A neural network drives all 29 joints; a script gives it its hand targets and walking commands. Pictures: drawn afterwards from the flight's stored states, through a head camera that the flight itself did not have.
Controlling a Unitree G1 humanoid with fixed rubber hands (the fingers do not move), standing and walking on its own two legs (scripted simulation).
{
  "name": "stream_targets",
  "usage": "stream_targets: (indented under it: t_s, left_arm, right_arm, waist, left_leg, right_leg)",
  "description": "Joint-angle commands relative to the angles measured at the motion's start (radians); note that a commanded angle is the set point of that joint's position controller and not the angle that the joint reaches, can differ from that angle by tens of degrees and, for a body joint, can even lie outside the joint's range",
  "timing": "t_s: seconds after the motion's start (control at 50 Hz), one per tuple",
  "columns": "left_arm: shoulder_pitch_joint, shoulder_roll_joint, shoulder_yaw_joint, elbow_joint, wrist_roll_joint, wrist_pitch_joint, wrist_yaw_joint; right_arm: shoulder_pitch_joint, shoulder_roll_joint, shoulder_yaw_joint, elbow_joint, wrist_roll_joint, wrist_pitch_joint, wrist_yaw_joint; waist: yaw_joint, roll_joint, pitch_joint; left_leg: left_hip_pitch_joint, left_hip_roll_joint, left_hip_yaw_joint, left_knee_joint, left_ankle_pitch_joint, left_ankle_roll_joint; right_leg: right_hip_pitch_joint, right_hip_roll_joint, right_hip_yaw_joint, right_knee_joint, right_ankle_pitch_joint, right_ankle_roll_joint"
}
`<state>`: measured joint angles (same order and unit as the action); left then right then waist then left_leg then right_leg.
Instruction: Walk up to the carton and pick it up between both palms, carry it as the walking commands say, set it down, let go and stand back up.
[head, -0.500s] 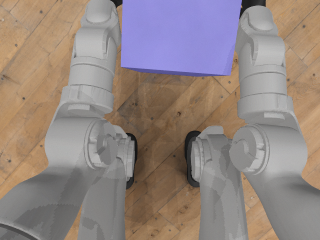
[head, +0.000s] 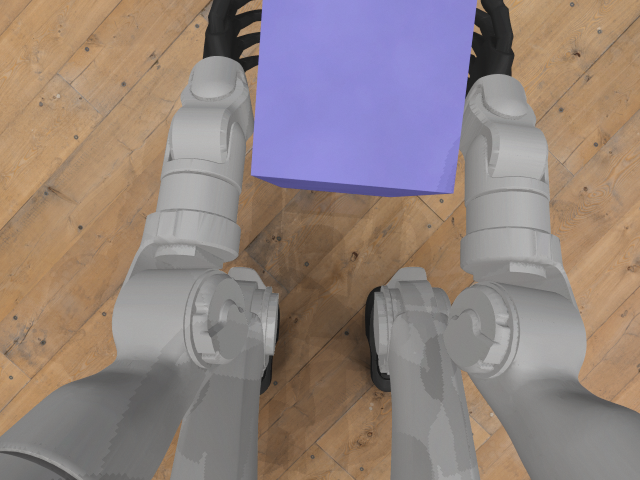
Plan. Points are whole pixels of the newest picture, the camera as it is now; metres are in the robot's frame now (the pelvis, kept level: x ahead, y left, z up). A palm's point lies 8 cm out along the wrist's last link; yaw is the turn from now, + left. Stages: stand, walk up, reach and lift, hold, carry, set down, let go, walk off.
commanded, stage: reach and lift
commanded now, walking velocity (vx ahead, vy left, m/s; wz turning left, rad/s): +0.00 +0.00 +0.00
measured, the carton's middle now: (350, 94) +0.53 -0.04 -0.16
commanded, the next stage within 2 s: none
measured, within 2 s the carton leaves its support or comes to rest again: neither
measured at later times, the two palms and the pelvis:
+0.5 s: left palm (197, 52) +0.51 +0.10 -0.02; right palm (517, 73) +0.50 -0.16 -0.02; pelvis +0.00 +0.00 +0.05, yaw +0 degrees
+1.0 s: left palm (155, 38) +0.49 +0.10 +0.06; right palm (572, 66) +0.47 -0.16 +0.05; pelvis +0.01 +0.00 +0.10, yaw +0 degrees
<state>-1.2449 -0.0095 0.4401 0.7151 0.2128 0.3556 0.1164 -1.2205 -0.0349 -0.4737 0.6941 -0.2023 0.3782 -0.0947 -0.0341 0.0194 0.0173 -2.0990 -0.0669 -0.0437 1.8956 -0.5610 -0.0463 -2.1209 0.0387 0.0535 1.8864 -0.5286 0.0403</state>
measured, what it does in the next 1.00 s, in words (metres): rises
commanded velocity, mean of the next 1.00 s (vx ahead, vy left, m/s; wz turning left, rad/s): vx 0.00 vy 0.00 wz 0.00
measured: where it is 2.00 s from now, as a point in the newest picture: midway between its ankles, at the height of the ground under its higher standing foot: (321, 357)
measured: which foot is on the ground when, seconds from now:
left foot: down 0.00-1.00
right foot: down 0.00-1.00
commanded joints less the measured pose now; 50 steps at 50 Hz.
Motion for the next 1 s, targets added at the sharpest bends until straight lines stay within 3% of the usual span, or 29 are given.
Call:
stream_targets:
  t_s: [0.0,0.4,0.98]
  left_arm:
    - [-0.656,-1.008,-0.468,0.025,-0.125,-0.016,-0.246]
    - [-0.589,-1.079,-0.462,0.026,-0.112,0.017,-0.272]
    - [-0.398,-1.172,-0.503,0.013,-0.095,0.011,-0.264]
  right_arm:
    - [-0.695,1.023,0.507,-0.009,0.149,-0.023,0.284]
    - [-0.631,1.121,0.512,-0.011,0.134,0.01,0.28]
    - [-0.443,1.196,0.536,-0.008,0.117,0.0,0.285]
  waist:
    - [-0.016,-0.009,-1.195]
    - [-0.014,-0.021,-1.216]
    - [-0.015,-0.006,-1.125]
  left_leg:
    - [0.595,-0.126,0.121,-0.175,0.297,0.019]
    - [0.683,-0.135,0.117,-0.3,0.276,0.023]
    - [0.897,-0.137,0.08,-0.505,0.287,0.018]
  right_leg:
    - [0.677,0.12,-0.136,-0.165,0.333,-0.001]
    - [0.816,0.131,-0.128,-0.291,0.316,0.002]
    - [0.979,0.14,-0.109,-0.487,0.311,-0.003]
